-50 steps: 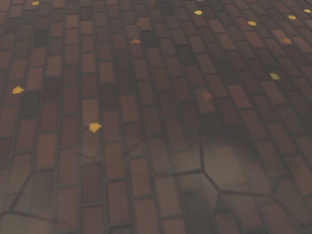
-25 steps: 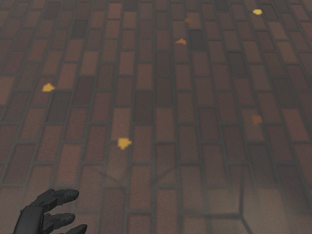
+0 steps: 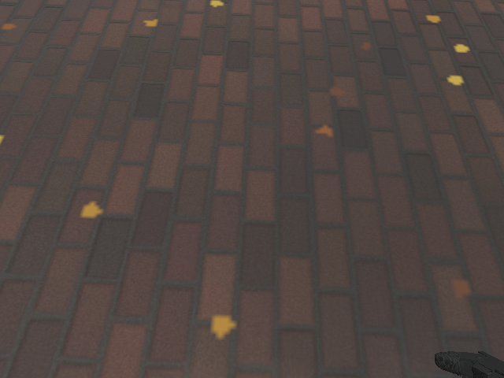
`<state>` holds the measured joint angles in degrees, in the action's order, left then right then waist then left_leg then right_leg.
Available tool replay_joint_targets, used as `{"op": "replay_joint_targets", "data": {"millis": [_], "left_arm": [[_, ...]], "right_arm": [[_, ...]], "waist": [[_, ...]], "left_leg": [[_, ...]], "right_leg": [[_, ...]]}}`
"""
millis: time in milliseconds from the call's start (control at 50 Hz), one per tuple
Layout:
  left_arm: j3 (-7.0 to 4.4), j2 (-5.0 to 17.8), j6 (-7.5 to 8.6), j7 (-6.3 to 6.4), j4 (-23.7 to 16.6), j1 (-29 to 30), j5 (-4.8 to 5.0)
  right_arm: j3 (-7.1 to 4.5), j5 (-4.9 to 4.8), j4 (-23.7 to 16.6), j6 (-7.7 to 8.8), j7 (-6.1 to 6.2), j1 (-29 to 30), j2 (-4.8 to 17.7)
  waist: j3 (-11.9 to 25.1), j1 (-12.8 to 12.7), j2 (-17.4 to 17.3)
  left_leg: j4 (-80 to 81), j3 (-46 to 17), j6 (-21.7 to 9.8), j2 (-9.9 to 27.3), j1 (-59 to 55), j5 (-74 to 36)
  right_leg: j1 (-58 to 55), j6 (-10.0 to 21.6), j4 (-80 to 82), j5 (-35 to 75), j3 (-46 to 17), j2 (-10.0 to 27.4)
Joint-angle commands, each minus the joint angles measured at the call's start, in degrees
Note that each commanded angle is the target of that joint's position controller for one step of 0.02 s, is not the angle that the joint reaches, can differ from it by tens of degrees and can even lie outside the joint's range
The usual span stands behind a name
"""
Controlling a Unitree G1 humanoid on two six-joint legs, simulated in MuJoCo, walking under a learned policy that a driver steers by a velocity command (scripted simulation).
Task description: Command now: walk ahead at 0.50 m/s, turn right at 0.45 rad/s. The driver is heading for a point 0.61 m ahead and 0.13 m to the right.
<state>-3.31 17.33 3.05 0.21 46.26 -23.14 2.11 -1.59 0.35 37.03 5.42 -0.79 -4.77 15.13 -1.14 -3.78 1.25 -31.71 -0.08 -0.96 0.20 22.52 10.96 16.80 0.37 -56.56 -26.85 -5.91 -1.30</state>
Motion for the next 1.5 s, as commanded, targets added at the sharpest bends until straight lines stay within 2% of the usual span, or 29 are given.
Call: {"op": "replay_joint_targets", "data": {"millis": [20,120,240,340,400,420,440,460,480,500,520,540,580,660,800,860,920,940,960,980,1000,1040,1060,1120,1180,1260,1280,1340,1500], "left_arm": [[-1.62,6.6,0.6,0.31,-6.2,4.2,-0.07],[-1.18,2.4,-1.34,-0.47,-8.2,7.3,-0.69],[-0.06,0.9,-0.95,-2.44,-11.8,16.9,-0.89],[-0.39,2.5,-1.18,-3.78,-15.4,22.8,-0.82],[-2.91,6.8,-1.76,-3.56,-13.9,12.6,-1.04],[-4.92,10.3,-2.23,-2.68,-11.1,2.6,-0.8],[-6.17,16.1,-2.72,-1.36,-10.1,-1.6,-0.27],[-5.68,17.8,-1.58,-1.82,-12.6,0.0,-0.48],[-4.27,12.6,-0.66,-2.3,-12.3,0.6,-0.81],[-3.65,10.7,-0.02,-2.28,-11.8,2.5,-0.99],[-3.16,9.2,0.22,-2.15,-12.1,6.4,-0.99],[-2.62,7.6,0.32,-1.97,-12.7,9.4,-1.39],[-1.8,5.5,0.67,-1.51,-12.9,11.6,-2.28],[-1.76,6.7,1.61,-0.73,-9.5,8.8,-2.29],[-1.37,7.6,1.32,-0.2,-4.5,4.5,-2.06],[-1.48,8.2,0.12,0.16,-2.9,4.1,-1.94],[-1.35,8.1,-0.66,0.58,-2.6,6.5,-1.78],[-0.33,5.5,-0.29,0.6,-3.7,3.7,-3.35],[1.32,0.4,0.11,-0.08,-1.9,-6.1,-3.14],[0.25,6.0,-0.16,-0.43,0.1,-4.9,-1.86],[-0.47,8.1,-0.77,-0.39,-1.7,1.1,-0.54],[-0.45,6.6,-2.66,0.68,-2.8,7.0,-1.32],[-0.36,5.4,-3.72,1.08,-2.7,6.2,-1.53],[0.34,2.4,-4.81,2.09,-0.5,2.6,-2.31],[0.11,2.8,-4.92,2.03,0.6,3.4,-2.55],[-0.05,4.2,-4.6,2.1,-0.7,7.2,-4.17],[-1.11,8.0,-4.46,2.3,0.1,9.0,-3.31],[-0.02,3.1,-2.67,1.94,0.9,11.1,-3.44],[0.18,3.1,-1.52,1.93,4.5,8.9,-2.38]], "right_arm": [[-2.6,0.16,0.7,-0.2,0.1,-10.2,6.8],[-3.37,0.25,2.9,1.17,0.44,-7.8,6.9],[-4.48,-0.31,5.5,0.5,1.17,-9.9,10.4],[-5.39,-1.7,7.7,-1.03,1.24,-13.0,13.0],[-5.96,-2.36,7.5,-2.32,1.79,-12.3,15.2],[-5.3,-2.0,7.1,-2.33,2.08,-12.7,13.8],[-3.18,0.75,5.0,-1.82,1.82,-15.7,7.2],[-1.84,0.34,2.4,0.22,1.18,-16.2,5.6],[-3.26,-1.99,1.3,1.59,0.54,-9.0,11.2],[-3.04,-2.74,0.3,2.42,0.35,-6.5,11.1],[-2.95,-1.51,1.2,2.67,0.87,-6.7,10.3],[-3.35,-0.26,1.6,2.35,1.17,-7.4,10.8],[-3.2,-0.1,3.3,0.91,0.71,-10.8,9.6],[-2.17,-0.29,2.9,-0.63,0.68,-6.9,6.6],[-1.21,-0.53,0.1,0.49,-1.21,3.8,4.9],[-1.63,-0.06,-0.1,0.89,-2.3,2.7,5.8],[-3.28,0.91,3.2,1.17,-1.83,-9.1,9.5],[-3.81,1.91,3.6,1.18,-1.29,-14.2,13.5],[-3.08,2.2,4.0,0.42,-0.95,-15.0,12.6],[-2.38,0.56,4.4,-0.49,-1.08,-17.4,8.5],[-2.25,-0.31,3.7,-1.13,-0.95,-12.6,8.4],[-1.14,-0.11,3.0,-2.04,-0.54,-4.5,5.6],[-1.11,0.46,3.2,-2.36,-0.46,-2.3,5.6],[-1.45,1.42,3.7,-2.75,-0.32,0.6,6.1],[-1.5,0.68,5.0,-3.25,0.2,0.8,6.6],[-0.09,0.99,7.4,-3.94,0.16,-0.6,3.5],[-0.52,0.82,7.4,-4.17,0.24,-2.8,4.2],[-0.5,0.76,8.8,-4.57,1.13,-2.6,3.9],[-0.75,0.08,12.6,-4.62,1.31,-2.6,4.0]], "waist": [[3.1,6.9,-8.2],[-0.3,4.2,-6.4],[-2.6,7.0,-4.0],[-4.0,7.5,-4.1],[3.8,0.3,-5.8],[8.9,-4.5,-4.0],[13.2,-2.5,9.2],[23.1,-0.2,13.1],[18.4,-3.5,5.1],[10.9,-2.1,4.1],[6.9,0.8,-0.6],[4.9,2.9,0.1],[4.9,5.2,1.8],[1.7,3.7,1.7],[-3.0,-0.8,0.9],[-0.8,0.4,2.2],[6.5,7.3,1.4],[15.2,7.4,-5.0],[24.2,4.2,-17.1],[28.5,7.5,-10.5],[20.5,7.4,-7.6],[9.2,4.9,-3.2],[7.0,2.9,-5.5],[7.1,1.4,-9.4],[8.9,1.8,-7.9],[1.8,2.3,-4.5],[-0.8,5.6,2.6],[-0.7,5.4,4.9],[3.4,3.7,0.1]], "left_leg": [[17.5,-22.8,-9.4,17.5,-24.7,8.4],[22.8,-7.6,-9.8,15.2,-17.1,-9.7],[24.1,3.6,-8.7,14.5,-18.6,-14.3],[19.8,8.2,-6.5,16.4,-25.8,-23.2],[0.8,12.1,-4.2,14.8,-25.6,-49.0],[-12.9,13.1,-2.1,12.6,-17.1,-43.9],[-33.2,12.9,1.2,6.7,4.1,-1.9],[-47.0,-0.2,2.7,-2.8,18.6,24.8],[-48.4,-5.7,1.8,0.7,24.7,20.0],[-44.5,-4.7,0.7,2.9,25.5,14.7],[-39.5,-4.7,0.8,5.3,22.0,10.6],[-35.3,-4.9,1.3,6.6,18.0,8.1],[-32.4,-3.8,2.4,7.9,12.8,4.8],[-22.8,-2.2,4.3,8.3,14.4,-5.7],[-1.5,0.0,1.6,4.3,11.0,-21.7],[2.1,0.0,-0.6,2.1,9.5,-16.2],[7.3,1.6,-4.0,-0.3,-6.4,-22.9],[1.0,-7.3,-8.2,9.3,-24.0,-49.2],[0.4,-25.6,-20.2,23.9,-40.9,-61.8],[2.8,-29.0,-20.6,22.6,-40.7,-51.9],[5.6,-23.4,-17.9,20.4,-34.1,-41.2],[11.1,-17.2,-14.1,16.0,-17.9,-25.5],[13.8,-14.7,-12.6,13.9,-10.7,-19.2],[16.1,-9.5,-12.2,11.0,-3.0,-16.2],[16.7,-8.8,-11.3,10.9,-2.0,-2.9],[15.2,-7.1,-3.1,5.5,3.4,21.7],[13.6,-3.3,-1.3,1.9,-0.2,18.0],[8.3,-1.7,-1.0,1.5,-9.2,7.1],[5.7,-1.2,-1.3,1.7,-11.2,-9.4]], "right_leg": [[27.4,-0.2,-12.9,5.6,-0.7,5.7],[23.7,-1.3,-5.8,14.0,0.0,8.2],[21.2,-0.5,12.7,27.6,3.8,7.4],[19.6,3.0,19.8,22.3,7.7,5.3],[2.4,7.2,22.5,16.7,12.5,-1.4],[-13.6,9.4,24.7,19.1,10.5,-2.5],[-31.9,15.3,25.9,18.8,-11.7,10.9],[-41.2,25.2,36.6,5.7,-42.9,21.1],[-38.4,21.5,40.2,4.7,-37.9,19.8],[-30.7,19.3,40.4,8.2,-29.5,17.6],[-22.1,17.2,40.3,14.3,-23.3,14.8],[-15.9,16.3,40.9,20.8,-19.1,12.8],[-10.0,16.2,43.1,29.3,-14.0,11.8],[-6.5,14.9,46.0,36.1,-4.8,10.3],[-10.2,10.9,45.4,37.8,1.7,10.2],[-16.4,9.6,39.1,46.1,0.6,12.0],[-17.4,5.6,22.6,57.2,2.0,8.1],[-7.2,2.8,8.6,40.5,3.2,4.2],[9.3,-1.9,-11.7,-7.4,3.2,-3.4],[11.1,-2.4,-16.4,-13.6,-3.7,-2.7],[14.9,-2.8,-17.2,-11.0,-2.6,0.2],[14.3,-3.5,-9.3,-5.1,0.0,4.1],[9.4,-3.7,-3.3,-3.0,0.6,5.3],[-0.7,-4.5,9.4,0.5,3.5,4.3],[-6.5,-3.3,18.7,12.6,4.3,4.3],[-9.0,0.5,31.9,16.0,0.3,7.6],[-1.2,1.8,32.5,5.4,-0.2,7.1],[4.5,0.1,35.5,4.4,0.3,5.9],[-4.2,0.0,30.9,23.8,2.2,5.0]]}}
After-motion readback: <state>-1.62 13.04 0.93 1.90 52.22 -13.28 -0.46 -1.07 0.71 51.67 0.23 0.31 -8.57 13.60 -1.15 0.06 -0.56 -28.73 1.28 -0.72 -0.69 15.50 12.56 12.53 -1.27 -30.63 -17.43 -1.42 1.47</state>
